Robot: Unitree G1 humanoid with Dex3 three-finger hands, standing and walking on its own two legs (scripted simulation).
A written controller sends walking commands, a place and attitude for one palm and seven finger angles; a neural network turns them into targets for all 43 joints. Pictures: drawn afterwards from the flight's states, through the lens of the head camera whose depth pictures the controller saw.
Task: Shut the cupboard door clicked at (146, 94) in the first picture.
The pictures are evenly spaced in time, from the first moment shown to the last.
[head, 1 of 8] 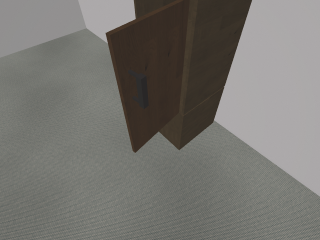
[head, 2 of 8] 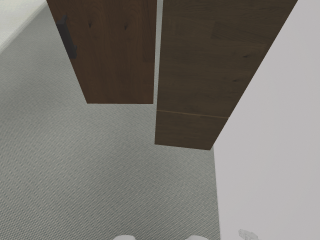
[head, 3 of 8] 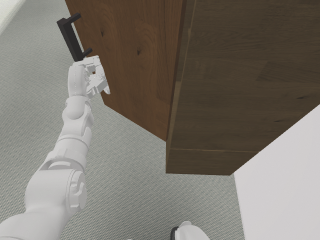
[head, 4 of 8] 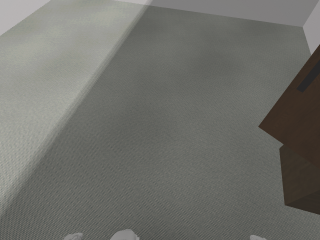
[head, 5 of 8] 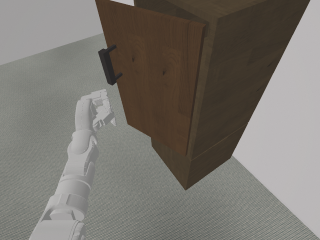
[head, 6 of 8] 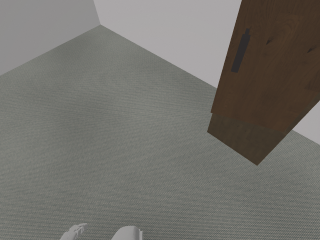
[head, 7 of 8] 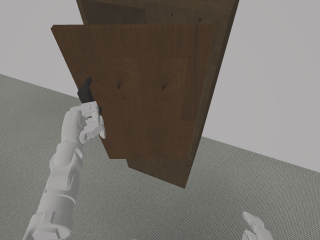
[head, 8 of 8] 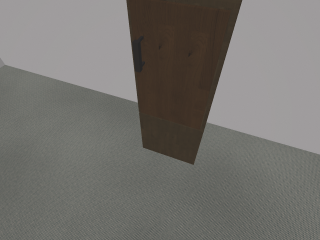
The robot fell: no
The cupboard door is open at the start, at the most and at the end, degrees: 98 98 0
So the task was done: yes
